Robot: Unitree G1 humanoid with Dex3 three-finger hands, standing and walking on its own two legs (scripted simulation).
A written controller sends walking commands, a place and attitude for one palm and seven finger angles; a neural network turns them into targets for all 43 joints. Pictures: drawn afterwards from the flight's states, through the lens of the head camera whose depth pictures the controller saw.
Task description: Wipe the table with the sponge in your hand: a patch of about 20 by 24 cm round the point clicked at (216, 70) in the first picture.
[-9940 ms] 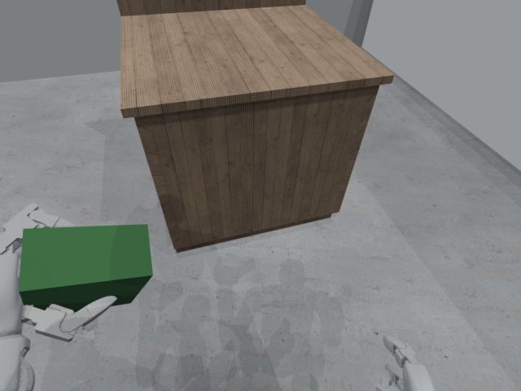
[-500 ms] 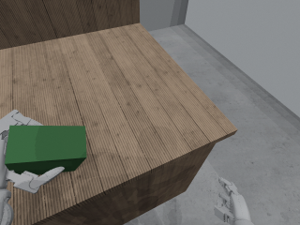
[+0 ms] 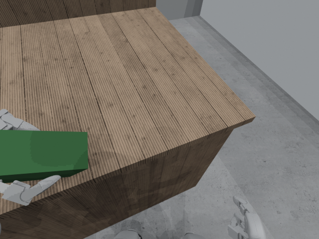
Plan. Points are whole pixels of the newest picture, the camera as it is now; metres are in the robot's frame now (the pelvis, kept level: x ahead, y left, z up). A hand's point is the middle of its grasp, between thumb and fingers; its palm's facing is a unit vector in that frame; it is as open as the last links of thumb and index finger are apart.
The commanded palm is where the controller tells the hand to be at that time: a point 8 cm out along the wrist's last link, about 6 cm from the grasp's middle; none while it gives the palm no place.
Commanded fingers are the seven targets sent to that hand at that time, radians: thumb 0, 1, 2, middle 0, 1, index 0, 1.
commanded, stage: come to a stop and stand still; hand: left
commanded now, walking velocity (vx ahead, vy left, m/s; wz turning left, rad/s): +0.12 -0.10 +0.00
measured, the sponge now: (54, 158) +0.23 +0.22 +0.14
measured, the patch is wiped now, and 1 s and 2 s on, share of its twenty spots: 0.00 0.00 0.00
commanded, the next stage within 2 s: look again from close up in 1.66 s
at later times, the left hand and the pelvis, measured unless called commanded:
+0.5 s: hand (21, 173) +0.19 +0.25 +0.16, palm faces +0.36 -0.86 -0.37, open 10.3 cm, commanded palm +0.14 +0.28 +0.19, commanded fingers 0.00 0.10 1.30 -1.20 -1.60 -1.20 -1.60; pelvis -0.02 +0.00 +0.00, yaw +0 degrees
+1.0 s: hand out of the picture +0.23 +0.30 +0.18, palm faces +0.40 -0.80 -0.45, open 10.3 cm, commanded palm +0.18 +0.31 +0.19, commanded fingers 0.00 0.10 1.30 -1.20 -1.60 -1.20 -1.60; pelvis +0.00 +0.04 +0.01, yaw -3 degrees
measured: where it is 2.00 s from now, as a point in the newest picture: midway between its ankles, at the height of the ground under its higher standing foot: outside the picture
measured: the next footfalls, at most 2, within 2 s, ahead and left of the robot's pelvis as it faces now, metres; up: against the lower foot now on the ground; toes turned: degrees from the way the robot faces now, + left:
right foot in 0.10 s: +0.01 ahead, -0.13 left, +0.00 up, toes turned -2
